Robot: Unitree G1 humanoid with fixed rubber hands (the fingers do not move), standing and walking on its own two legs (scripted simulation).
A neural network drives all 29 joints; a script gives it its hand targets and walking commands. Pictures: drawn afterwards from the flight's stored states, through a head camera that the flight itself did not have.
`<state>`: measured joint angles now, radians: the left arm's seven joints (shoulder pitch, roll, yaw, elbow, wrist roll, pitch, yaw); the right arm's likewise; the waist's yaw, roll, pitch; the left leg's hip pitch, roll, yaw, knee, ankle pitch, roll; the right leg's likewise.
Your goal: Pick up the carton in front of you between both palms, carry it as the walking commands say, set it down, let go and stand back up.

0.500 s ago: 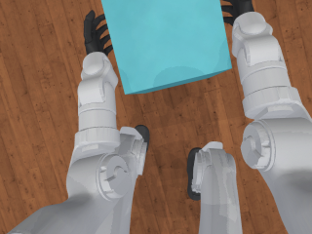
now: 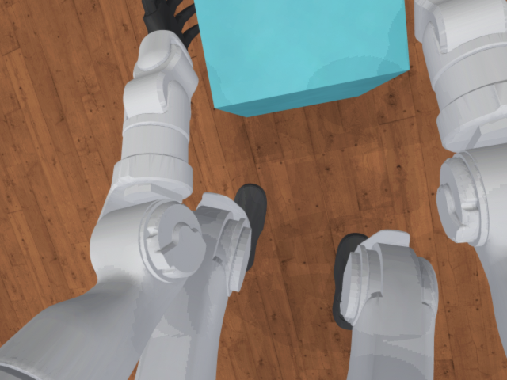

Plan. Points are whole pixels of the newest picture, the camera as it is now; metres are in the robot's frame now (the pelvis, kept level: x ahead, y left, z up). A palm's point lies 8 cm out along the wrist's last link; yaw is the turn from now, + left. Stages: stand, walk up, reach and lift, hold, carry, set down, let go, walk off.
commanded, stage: set down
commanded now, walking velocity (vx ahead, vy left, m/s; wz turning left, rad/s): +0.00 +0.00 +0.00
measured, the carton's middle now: (293, 29) +0.55 +0.05 -0.26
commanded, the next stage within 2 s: none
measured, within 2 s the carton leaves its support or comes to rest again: rests again in 0.52 s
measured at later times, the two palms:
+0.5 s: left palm (164, 38) +0.51 +0.20 -0.17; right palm out of the picture +0.58 -0.10 -0.19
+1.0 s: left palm (161, 42) +0.51 +0.21 -0.18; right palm out of the picture +0.58 -0.10 -0.20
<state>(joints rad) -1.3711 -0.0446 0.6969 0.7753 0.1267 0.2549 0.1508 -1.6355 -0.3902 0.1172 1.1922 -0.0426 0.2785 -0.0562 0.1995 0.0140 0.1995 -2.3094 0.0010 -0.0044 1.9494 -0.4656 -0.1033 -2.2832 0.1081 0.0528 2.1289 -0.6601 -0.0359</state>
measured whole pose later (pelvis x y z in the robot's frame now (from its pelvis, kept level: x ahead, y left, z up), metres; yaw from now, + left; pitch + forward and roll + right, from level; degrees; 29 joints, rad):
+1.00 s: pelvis -0.01 +0.01 -0.03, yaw +0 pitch +38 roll +7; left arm -1.49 0.12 0.76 1.02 0.15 0.20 0.07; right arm -1.67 -0.36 -0.06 1.16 -0.21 0.23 0.12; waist 0.15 0.08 0.38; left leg -2.27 -0.03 0.00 2.06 -0.46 -0.11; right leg -2.22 0.08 0.05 2.26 -0.69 -0.03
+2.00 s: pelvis +0.00 +0.02 +0.13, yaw -2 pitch +48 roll +4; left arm -1.16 0.00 0.45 0.54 -0.04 0.30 0.24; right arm -1.59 -0.57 0.01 1.09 -0.02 0.29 0.15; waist 0.20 -0.02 0.09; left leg -1.98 -0.03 -0.01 1.50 -0.35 -0.05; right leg -1.93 0.05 0.06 1.65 -0.55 0.00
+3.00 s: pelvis +0.09 +0.04 +0.34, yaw -5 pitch +18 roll +0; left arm 0.02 0.18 0.03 0.40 -0.03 0.07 -0.09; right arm -0.24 -0.19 -0.16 0.62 -0.08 0.05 -0.06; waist 0.14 0.04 0.00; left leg -0.75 -0.02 -0.01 0.67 -0.24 0.01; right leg -0.67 0.02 0.08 0.70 -0.35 0.02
